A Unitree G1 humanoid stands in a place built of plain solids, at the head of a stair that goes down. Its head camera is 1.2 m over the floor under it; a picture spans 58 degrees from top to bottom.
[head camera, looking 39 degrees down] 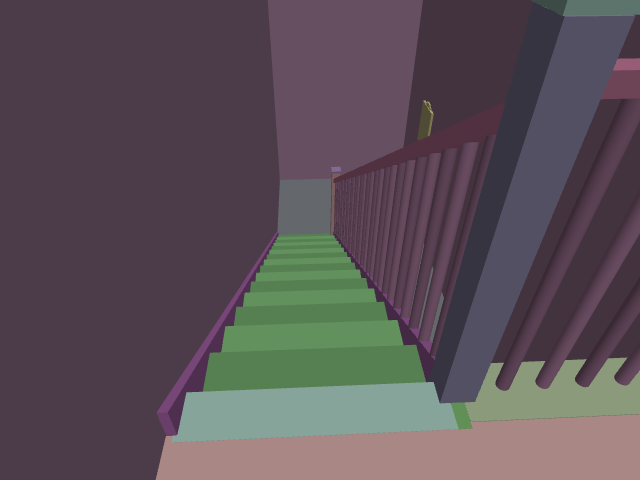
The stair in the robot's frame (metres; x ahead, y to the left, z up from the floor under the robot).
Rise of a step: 0.18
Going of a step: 0.28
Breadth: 0.80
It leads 3 degrees to the left of straight ahead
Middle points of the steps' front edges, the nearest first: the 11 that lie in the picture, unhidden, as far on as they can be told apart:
0.76 0.03 0.00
1.04 0.02 -0.18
1.32 0.04 -0.37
1.60 0.05 -0.55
1.88 0.06 -0.73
2.17 0.08 -0.91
2.45 0.09 -1.09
2.73 0.10 -1.27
3.01 0.12 -1.45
3.29 0.13 -1.64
3.57 0.14 -1.82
